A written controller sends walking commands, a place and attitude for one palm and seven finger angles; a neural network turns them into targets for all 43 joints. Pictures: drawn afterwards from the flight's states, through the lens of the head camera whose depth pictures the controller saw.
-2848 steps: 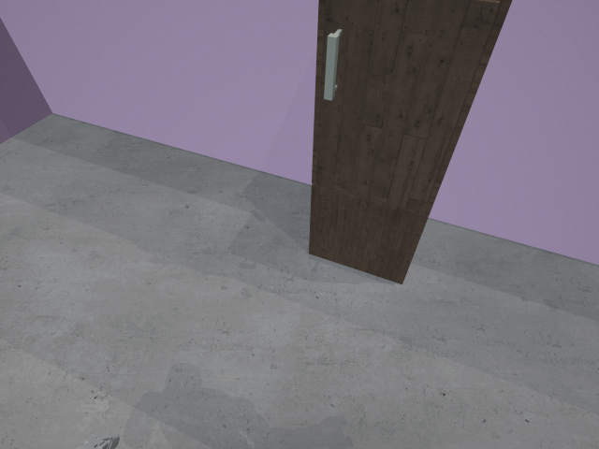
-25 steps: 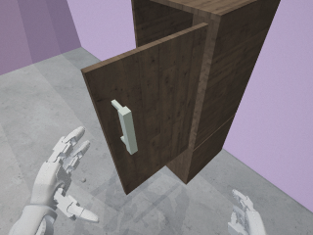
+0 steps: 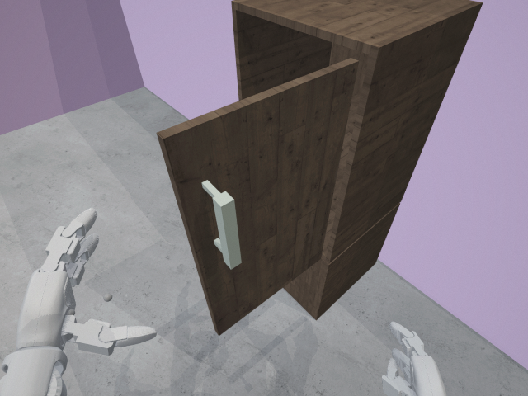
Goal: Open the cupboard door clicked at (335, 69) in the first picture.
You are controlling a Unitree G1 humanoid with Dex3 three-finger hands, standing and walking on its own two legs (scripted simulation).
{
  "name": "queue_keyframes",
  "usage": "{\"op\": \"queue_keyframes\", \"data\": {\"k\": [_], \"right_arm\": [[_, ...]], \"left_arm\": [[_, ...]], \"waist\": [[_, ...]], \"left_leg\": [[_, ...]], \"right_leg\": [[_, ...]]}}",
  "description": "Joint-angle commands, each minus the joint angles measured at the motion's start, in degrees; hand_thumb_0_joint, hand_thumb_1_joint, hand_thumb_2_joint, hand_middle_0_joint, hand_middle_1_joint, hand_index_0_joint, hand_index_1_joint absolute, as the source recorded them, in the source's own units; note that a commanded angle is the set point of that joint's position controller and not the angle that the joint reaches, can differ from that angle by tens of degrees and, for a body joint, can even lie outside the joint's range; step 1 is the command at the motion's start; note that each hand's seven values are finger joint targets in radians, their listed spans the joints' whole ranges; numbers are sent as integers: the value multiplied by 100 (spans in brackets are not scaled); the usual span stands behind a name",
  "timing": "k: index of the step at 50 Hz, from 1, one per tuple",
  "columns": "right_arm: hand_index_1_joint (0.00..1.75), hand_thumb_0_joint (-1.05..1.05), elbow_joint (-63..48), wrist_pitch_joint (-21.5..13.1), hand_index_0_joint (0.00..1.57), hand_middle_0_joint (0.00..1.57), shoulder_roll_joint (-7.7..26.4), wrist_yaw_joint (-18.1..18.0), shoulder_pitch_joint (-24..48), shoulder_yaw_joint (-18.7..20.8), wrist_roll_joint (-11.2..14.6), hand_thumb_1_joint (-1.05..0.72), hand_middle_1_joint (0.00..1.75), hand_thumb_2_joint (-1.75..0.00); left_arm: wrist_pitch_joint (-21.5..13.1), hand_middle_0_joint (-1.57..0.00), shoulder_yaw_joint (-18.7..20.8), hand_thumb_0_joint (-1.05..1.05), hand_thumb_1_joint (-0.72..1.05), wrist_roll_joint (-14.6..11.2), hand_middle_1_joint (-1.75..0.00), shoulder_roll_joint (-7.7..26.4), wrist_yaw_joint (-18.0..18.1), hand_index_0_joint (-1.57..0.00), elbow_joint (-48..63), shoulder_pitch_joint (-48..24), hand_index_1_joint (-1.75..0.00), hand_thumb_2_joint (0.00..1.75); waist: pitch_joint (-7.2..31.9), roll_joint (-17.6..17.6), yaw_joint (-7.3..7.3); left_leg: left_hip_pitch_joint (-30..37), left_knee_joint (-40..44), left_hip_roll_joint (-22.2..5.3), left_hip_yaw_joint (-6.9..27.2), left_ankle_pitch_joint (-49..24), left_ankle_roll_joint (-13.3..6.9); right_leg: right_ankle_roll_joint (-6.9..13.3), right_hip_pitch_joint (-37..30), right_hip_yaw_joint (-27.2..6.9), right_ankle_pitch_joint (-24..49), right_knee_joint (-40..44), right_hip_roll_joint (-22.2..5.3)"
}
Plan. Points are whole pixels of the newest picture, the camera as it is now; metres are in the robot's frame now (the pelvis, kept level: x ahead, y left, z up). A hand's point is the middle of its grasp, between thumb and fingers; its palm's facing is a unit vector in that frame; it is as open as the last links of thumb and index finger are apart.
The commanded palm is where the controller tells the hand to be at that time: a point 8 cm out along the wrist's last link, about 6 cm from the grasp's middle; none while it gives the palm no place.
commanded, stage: draw the hand back to the body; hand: left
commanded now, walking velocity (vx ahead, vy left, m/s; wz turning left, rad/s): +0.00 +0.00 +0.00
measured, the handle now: (221, 225) +0.34 +0.12 +0.09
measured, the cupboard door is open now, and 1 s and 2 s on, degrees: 87 87 87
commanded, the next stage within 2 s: step back with the hand held close in 0.90 s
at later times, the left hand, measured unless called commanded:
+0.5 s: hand (74, 261) +0.22 +0.26 +0.16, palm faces +0.43 -0.81 -0.39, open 9.3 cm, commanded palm +0.17 +0.30 +0.18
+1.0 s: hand (72, 263) +0.21 +0.26 +0.16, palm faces +0.45 -0.81 -0.38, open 7.4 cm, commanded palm +0.16 +0.29 +0.18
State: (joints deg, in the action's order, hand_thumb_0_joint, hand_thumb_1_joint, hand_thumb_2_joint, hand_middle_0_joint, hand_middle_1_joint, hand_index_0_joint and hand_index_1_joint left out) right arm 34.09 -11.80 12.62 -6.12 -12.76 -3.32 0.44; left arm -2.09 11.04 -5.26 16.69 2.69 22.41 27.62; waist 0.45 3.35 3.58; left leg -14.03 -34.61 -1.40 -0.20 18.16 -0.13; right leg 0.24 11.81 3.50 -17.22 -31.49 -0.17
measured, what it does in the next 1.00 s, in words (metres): stands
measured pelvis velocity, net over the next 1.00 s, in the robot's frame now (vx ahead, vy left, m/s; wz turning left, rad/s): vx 0.01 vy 0.00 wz -0.03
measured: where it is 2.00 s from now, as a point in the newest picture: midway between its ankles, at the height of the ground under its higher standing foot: outside the picture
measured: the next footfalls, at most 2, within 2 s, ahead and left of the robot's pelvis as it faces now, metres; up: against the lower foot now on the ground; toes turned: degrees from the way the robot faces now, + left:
none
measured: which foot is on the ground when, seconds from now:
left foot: down 0.00-1.00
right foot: down 0.00-1.00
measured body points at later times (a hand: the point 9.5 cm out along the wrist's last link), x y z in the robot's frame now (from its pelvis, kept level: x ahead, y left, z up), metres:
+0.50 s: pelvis +0.02 +0.00 +0.01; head +0.00 -0.02 +0.46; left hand +0.19 +0.30 +0.18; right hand +0.21 -0.22 -0.07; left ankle +0.01 +0.12 -0.73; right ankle +0.00 -0.12 -0.73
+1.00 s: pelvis +0.01 +0.00 +0.01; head +0.00 -0.02 +0.46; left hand +0.18 +0.30 +0.18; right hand +0.20 -0.23 -0.07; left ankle +0.01 +0.12 -0.73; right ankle +0.00 -0.12 -0.73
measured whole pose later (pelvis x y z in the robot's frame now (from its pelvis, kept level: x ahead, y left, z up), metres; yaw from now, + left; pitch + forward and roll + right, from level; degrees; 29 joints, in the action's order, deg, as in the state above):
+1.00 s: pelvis +0.01 +0.00 +0.01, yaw -2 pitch -5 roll -1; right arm 37.7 -5.8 12.3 -4.5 -10.8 -0.8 -0.4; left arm -4.6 18.8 -3.0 18.6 6.6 20.0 25.1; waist -2.1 3.5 4.4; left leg -3.6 -22.7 -1.6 -2.2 13.9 0.1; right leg 0.4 2.6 1.7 -12.8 -20.5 0.4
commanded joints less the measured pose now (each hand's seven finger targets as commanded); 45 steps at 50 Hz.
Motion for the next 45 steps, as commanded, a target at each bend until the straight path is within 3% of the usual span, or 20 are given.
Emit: {"op": "queue_keyframes", "data": {"k": [1, 4, 7, 9, 14, 18, 23, 26, 28, 30, 33, 36, 38, 42, 45], "right_arm": [[30, 0, -824, -204, 20, 20, 575, -13, 747, 275, -65, -90, 30, -90], [30, 0, -765, -126, 20, 20, 590, -6, 801, 296, -89, -90, 30, -90], [30, 0, -700, -70, 20, 20, 597, 17, 852, 310, -94, -90, 30, -90], [30, 0, -681, -23, 20, 20, 584, 39, 852, 327, -96, -90, 30, -90], [30, 0, -662, 81, 20, 20, 596, 78, 884, 371, -96, -90, 30, -90], [30, 0, -650, 173, 20, 20, 587, 88, 914, 399, -94, -90, 30, -90], [30, 0, -631, 240, 20, 20, 575, 110, 922, 420, -91, -90, 30, -90], [30, 0, -603, 243, 20, 20, 580, 117, 909, 434, -98, -90, 30, -90], [30, 0, -609, 272, 20, 20, 580, 129, 925, 439, -89, -90, 30, -90], [30, 0, -614, 283, 20, 20, 608, 134, 905, 460, -96, -90, 30, -90], [30, 0, -628, 321, 20, 20, 601, 143, 947, 459, -92, -90, 30, -90], [30, 0, -617, 301, 20, 20, 590, 129, 957, 468, -95, -90, 30, -90], [30, 0, -613, 293, 20, 20, 579, 127, 961, 451, -101, -90, 30, -90], [30, 0, -588, 257, 20, 20, 571, 120, 978, 456, -96, -90, 30, -90], [30, 0, -585, 254, 20, 20, 567, 122, 971, 462, -96, -90, 30, -90]], "left_arm": [[-518, -17, 579, 0, 2, 216, -30, 897, 407, -17, 1272, -482, -30, 52], [-565, -17, 699, 0, 13, 253, -30, 959, 467, -17, 1233, -467, -30, 57], [-599, -18, 807, 0, 23, 304, -30, 1032, 504, -18, 1212, -521, -30, 62], [-603, -18, 864, 0, 31, 291, -30, 1000, 510, -18, 1139, -395, -30, 64], [-610, -19, 1012, 0, 48, 293, -30, 1067, 502, -19, 1146, -542, -30, 72], [-609, -19, 1212, 0, 62, 242, -30, 1156, 495, -19, 1010, -529, -30, 78], [-621, -20, 1380, 0, 80, 232, -30, 1245, 488, -20, 1103, -664, -30, 86], [-627, -20, 1537, 0, 90, 222, -30, 1368, 507, -20, 1100, -768, -30, 90], [-591, -20, 1353, 0, 90, 203, -30, 1154, 466, -20, 932, -660, -30, 90], [-602, -20, 1417, 0, 90, 206, -30, 1244, 465, -20, 993, -716, -30, 90], [-583, -20, 1374, 0, 90, 197, -30, 1213, 456, -20, 922, -706, -30, 90], [-622, -20, 1437, 0, 90, 223, -30, 1313, 474, -20, 1117, -868, -30, 90], [-612, -20, 1438, 0, 90, 208, -30, 1285, 483, -20, 994, -790, -30, 90], [-629, -20, 1478, 0, 90, 235, -30, 1350, 491, -20, 1076, -826, -30, 90], [-625, -20, 1440, 0, 90, 203, -30, 1254, 476, -20, 920, -726, -30, 90]], "waist": [[205, -13, -34], [231, -144, -10], [201, 100, 15], [184, -35, 34], [189, 48, 43], [132, -157, 58], [235, 139, 65], [289, 73, 73], [133, -28, 39], [281, -95, 57], [175, -142, 56], [312, 120, 55], [171, -45, 57], [212, 212, 72], [119, -85, 64]], "left_leg": [[407, 997, 38, 15, -745, -88], [548, 1146, 16, 9, -993, -93], [662, 1248, 24, -18, -1200, -76], [721, 1317, -8, -5, -1416, -65], [868, 1385, -22, -41, -1703, -53], [908, 1397, -29, -85, -1748, -72], [1025, 1371, -19, -136, -2073, -66], [1077, 1382, -20, -131, -2080, -66], [1050, 1386, -29, -157, -2053, -78], [1098, 1398, -27, -152, -2113, -86], [1050, 1419, -20, -153, -1980, -98], [1139, 1401, 2, -177, -1928, -95], [1053, 1429, 2, -151, -1839, -95], [1099, 1415, 12, -178, -1877, -79], [1063, 1444, -4, -172, -1770, -96]], "right_leg": [[94, -144, -165, 553, 958, -40], [87, -375, -153, 775, 1042, -35], [109, -524, -160, 943, 1116, -32], [98, -600, -126, 1119, 1093, -19], [90, -713, -146, 1346, 1150, -5], [77, -752, -181, 1474, 1239, -1], [80, -851, -212, 1780, 1239, -9], [73, -853, -200, 1784, 1259, 4], [60, -794, -202, 1787, 1306, 0], [49, -859, -189, 1836, 1286, 6], [51, -839, -210, 1758, 1339, 4], [56, -829, -231, 1699, 1358, 5], [56, -821, -226, 1643, 1392, 6], [71, -833, -247, 1657, 1406, 3], [45, -765, -230, 1557, 1438, 22]]}}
